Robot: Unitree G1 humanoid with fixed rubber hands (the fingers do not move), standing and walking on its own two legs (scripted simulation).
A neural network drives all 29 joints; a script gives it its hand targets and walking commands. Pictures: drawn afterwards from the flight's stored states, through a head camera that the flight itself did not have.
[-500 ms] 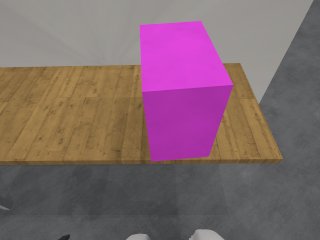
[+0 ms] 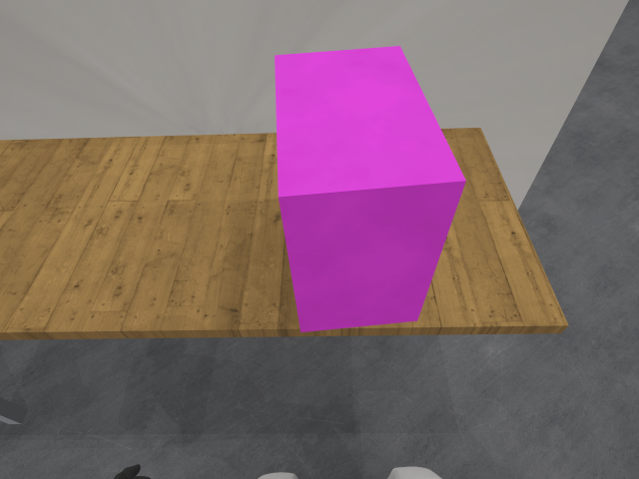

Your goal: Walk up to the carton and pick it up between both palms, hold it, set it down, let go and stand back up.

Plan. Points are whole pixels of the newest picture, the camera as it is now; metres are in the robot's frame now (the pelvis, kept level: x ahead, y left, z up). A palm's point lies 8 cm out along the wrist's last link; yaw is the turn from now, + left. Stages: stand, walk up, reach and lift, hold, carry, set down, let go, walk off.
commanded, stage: walk up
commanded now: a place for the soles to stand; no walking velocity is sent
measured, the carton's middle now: (348, 193) +0.48 -0.01 +0.07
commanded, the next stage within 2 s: stand in 0.24 s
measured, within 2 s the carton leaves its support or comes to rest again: neither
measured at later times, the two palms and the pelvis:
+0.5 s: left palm out of the picture +0.07 +0.30 -0.09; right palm out of the picture +0.05 -0.31 -0.10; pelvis -0.01 +0.00 +0.00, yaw +0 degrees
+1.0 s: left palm (147, 457) +0.16 +0.26 -0.08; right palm out of the picture +0.11 -0.29 -0.12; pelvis -0.01 -0.01 -0.02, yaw +0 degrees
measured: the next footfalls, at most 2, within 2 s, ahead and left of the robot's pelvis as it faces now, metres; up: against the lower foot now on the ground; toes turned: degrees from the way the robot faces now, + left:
none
